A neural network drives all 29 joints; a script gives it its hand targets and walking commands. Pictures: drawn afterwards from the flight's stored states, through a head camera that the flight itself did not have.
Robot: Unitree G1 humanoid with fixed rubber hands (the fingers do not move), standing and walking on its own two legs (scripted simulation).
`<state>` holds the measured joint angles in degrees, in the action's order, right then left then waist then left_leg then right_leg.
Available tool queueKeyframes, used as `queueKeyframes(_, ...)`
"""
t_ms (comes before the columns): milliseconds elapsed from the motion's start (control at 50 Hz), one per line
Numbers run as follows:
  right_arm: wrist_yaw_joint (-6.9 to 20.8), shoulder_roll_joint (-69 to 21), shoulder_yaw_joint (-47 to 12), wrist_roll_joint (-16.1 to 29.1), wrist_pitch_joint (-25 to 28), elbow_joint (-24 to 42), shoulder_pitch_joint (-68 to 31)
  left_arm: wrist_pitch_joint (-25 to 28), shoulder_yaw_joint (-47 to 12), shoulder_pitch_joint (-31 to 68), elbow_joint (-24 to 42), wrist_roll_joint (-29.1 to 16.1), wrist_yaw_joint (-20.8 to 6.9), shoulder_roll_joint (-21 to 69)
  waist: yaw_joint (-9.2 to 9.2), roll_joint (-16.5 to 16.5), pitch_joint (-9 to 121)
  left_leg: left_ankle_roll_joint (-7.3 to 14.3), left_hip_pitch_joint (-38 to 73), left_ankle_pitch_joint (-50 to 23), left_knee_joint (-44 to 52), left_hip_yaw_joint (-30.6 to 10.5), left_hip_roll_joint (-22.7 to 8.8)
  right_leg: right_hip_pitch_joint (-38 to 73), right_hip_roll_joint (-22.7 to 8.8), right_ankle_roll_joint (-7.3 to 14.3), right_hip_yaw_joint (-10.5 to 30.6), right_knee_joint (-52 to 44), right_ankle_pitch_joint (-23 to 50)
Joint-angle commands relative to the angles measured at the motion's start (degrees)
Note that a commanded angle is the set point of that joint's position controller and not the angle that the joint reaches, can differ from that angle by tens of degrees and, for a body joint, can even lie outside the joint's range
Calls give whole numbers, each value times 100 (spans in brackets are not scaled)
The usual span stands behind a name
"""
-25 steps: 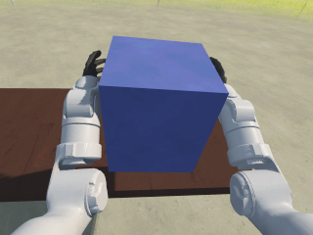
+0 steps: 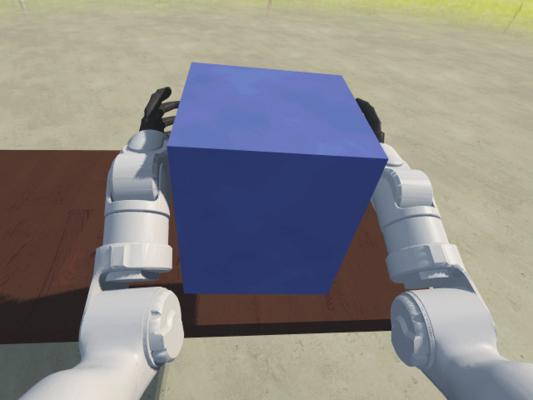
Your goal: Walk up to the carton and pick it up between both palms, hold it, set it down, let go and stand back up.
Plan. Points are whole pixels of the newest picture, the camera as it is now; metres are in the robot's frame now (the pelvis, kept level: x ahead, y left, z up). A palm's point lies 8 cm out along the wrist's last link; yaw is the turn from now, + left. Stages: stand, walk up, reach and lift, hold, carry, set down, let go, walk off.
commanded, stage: hold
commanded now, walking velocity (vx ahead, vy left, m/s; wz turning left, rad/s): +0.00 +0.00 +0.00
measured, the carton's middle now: (263, 184) +0.37 +0.01 +0.20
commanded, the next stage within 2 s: set down in 0.50 s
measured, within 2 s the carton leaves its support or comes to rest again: neither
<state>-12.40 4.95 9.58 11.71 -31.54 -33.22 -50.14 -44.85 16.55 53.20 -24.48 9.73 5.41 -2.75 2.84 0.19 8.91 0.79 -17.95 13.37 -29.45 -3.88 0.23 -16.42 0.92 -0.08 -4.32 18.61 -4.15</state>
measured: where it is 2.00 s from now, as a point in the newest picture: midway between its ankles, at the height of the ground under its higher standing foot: outside the picture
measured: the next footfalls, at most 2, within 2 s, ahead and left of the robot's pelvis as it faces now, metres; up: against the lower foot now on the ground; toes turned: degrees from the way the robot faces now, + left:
none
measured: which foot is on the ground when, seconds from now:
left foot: down 0.00-1.00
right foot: down 0.00-1.00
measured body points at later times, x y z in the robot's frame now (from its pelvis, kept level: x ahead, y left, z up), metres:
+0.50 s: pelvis +0.00 +0.00 +0.00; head -0.05 +0.02 +0.45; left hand +0.41 +0.15 +0.25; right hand +0.40 -0.15 +0.24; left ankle +0.02 +0.10 -0.74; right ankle +0.06 -0.12 -0.74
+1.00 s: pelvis +0.02 +0.00 +0.00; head +0.01 +0.03 +0.45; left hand +0.46 +0.16 +0.21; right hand +0.45 -0.14 +0.20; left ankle +0.02 +0.10 -0.74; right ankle +0.06 -0.12 -0.74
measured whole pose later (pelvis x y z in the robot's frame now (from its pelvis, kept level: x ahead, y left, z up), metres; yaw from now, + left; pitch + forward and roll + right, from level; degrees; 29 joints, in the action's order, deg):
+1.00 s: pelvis +0.02 +0.00 +0.00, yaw +0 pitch +2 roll -2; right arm -9.5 2.2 12.1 7.7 -8.4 -49.5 -52.5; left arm -24.6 22.9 51.7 -32.7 16.5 -0.4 -1.7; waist 2.8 1.7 4.4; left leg 0.8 -14.6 14.4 -27.3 -3.9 0.2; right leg -13.5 0.9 -0.1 -4.3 17.6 -5.8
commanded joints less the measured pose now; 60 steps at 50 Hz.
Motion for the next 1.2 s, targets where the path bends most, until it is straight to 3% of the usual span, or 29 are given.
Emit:
queueKeyframes(0,487,-3967,-2890,1475,199,1872,-5917,387,-2372,3972,950,-738,-809,4093,74,-358,2722,-250,1098,-1280,872,123,272,2398,342,-66,414,-129,341)
queueKeyframes(40,474,-4049,-3108,1543,199,1947,-5762,414,-2485,3850,1090,-803,-752,4105,-72,-382,3039,-239,1130,-1393,785,137,270,2418,360,-88,432,-49,513)
queueKeyframes(120,419,-3924,-2936,1474,97,1809,-5459,315,-2575,3693,1078,-847,-796,4320,150,-485,2799,-330,1082,-1613,760,59,256,2574,352,-26,463,-47,742)
queueKeyframes(140,404,-4062,-3178,1603,251,2350,-5798,381,-2741,3815,1428,-898,-768,4342,72,-493,3395,-354,1217,-1823,673,98,266,2647,398,-100,400,31,942)
queueKeyframes(160,420,-3835,-2928,1432,99,1684,-5331,286,-2528,3538,940,-768,-772,4229,154,-572,2595,-283,1046,-1350,833,63,266,2374,321,-45,451,-134,412)
queueKeyframes(180,451,-4035,-2969,1519,159,1938,-5702,342,-2495,3809,1199,-770,-791,4281,-2,-496,2824,-280,1068,-1513,753,111,243,2432,351,-69,424,-26,470)
queueKeyframes(240,483,-3898,-2870,1429,45,1392,-5338,300,-2332,3678,1020,-724,-822,4193,77,-471,2506,-264,1027,-1320,899,96,216,2458,313,-41,437,-110,422)
queueKeyframes(380,593,-4090,-2851,1392,255,1664,-5885,366,-2376,3831,879,-673,-777,4261,-95,-463,2851,-186,889,-967,996,127,182,2499,342,-18,457,-94,195)
queueKeyframes(480,588,-3987,-2581,1277,189,1164,-5787,350,-2264,4021,523,-671,-819,4215,64,-296,2325,-203,666,-660,1044,139,164,2334,326,19,411,-131,-81)
queueKeyframes(500,710,-3762,-1962,971,399,983,-6033,500,-1804,4811,549,-642,-898,3992,57,-511,2094,-117,362,44,1300,190,134,1858,288,55,391,-219,-660)
queueKeyframes(540,701,-3685,-2090,931,644,1290,-6069,645,-2126,4379,644,-685,-883,4282,4,-672,2414,-97,536,-479,1289,187,72,2250,366,20,326,-77,-150)
queueKeyframes(560,707,-3734,-2182,875,739,1176,-5969,734,-1954,4394,636,-584,-890,4003,-62,-408,2610,-154,792,-681,1180,205,135,2352,363,14,306,-149,-102)
queueKeyframes(580,694,-3605,-1837,559,893,931,-5926,875,-1879,4302,478,-523,-954,3951,123,-265,2422,-203,848,-649,1123,137,153,2151,360,64,243,-217,-169)
queueKeyframes(640,806,-3410,-1165,-74,1357,11,-5424,1121,-1215,3823,-463,-11,-1122,3984,1,-430,1854,-187,729,-60,1392,330,149,2326,236,57,199,-319,-602)
queueKeyframes(680,872,-3518,-844,-496,1649,-364,-5152,1379,-701,3271,-1463,330,-1361,3522,-92,150,1227,47,540,728,1559,375,181,2344,173,-59,135,-387,-1274)
queueKeyframes(700,866,-3437,-540,-679,1713,-605,-4807,1444,-713,3285,-1281,329,-1403,3512,13,-143,1125,88,571,611,1627,420,162,2517,126,-108,95,-343,-995)
queueKeyframes(720,873,-3415,-340,-875,1899,-600,-4874,1503,-442,3212,-1591,517,-1500,3377,30,99,857,168,357,898,1701,442,146,2578,210,-151,29,-326,-1243)
queueKeyframes(800,840,-3452,-677,-890,2541,11,-5291,1893,-960,3555,-1130,256,-1461,3380,-53,74,1449,123,780,213,1545,519,135,2943,183,-179,-31,-233,-620)
queueKeyframes(860,801,-3393,-643,-946,2816,-225,-4992,2124,-1323,3599,-1184,196,-1388,3459,122,-103,1655,-96,1317,-436,1343,516,151,2830,181,-94,-86,-335,-256)
queueKeyframes(880,754,-3471,-947,-947,2879,-32,-4827,2217,-1507,3436,-1022,147,-1351,3573,-18,-121,1978,-164,1492,-909,1208,543,198,2912,175,-100,-65,-360,96)
queueKeyframes(940,683,-3633,-1434,-666,3011,194,-4373,2461,-2169,3358,-450,-132,-1242,3894,204,-374,2588,-402,2207,-2352,767,394,179,2986,281,-71,-97,-336,1002)
queueKeyframes(980,656,-3642,-1708,-565,3011,127,-4043,2544,-2323,3181,-267,-241,-1182,3849,361,-92,2647,-439,2331,-2995,617,311,174,2967,338,-62,-97,-323,1405)
queueKeyframes(1020,642,-3744,-2118,-289,3007,392,-3908,2585,-2248,2729,-345,-261,-1159,3834,114,-233,2679,-456,2289,-3484,529,313,146,3135,324,-47,-53,-244,2004)
queueKeyframes(1080,580,-3711,-2445,-190,2937,562,-3729,2496,-2390,2480,-23,-232,-1193,3936,150,-250,2667,-500,2298,-3758,476,301,140,3431,292,-128,26,-183,2519)
queueKeyframes(1100,555,-3609,-2466,-102,2919,523,-3528,2464,-2523,2300,188,-264,-1174,3980,365,-452,2643,-546,2352,-4156,393,218,132,3420,294,-107,-25,-141,2697)
queueKeyframes(1120,570,-3596,-2688,96,3008,873,-3697,2486,-2629,2268,424,-277,-1133,4021,255,-495,2894,-578,2520,-4625,263,184,133,3405,344,-95,-7,-71,2942)
queueKeyframes(1140,558,-3614,-2648,90,3053,988,-3751,2522,-2986,2593,730,-467,-1098,4184,484,-524,3129,-651,2784,-4943,206,85,55,3244,393,-99,-53,-121,2859)
queueKeyframes(1160,548,-3646,-2787,101,3074,1151,-3758,2523,-2854,2283,573,-389,-1106,4053,301,-487,2922,-633,2703,-4993,167,99,61,3220,356,-53,-6,-184,2854)
queueKeyframes(1180,518,-3680,-2788,143,3141,1331,-3727,2544,-3092,2441,892,-512,-1072,4147,466,-603,3104,-689,2741,-5108,76,113,109,3277,390,-46,-74,-146,3093)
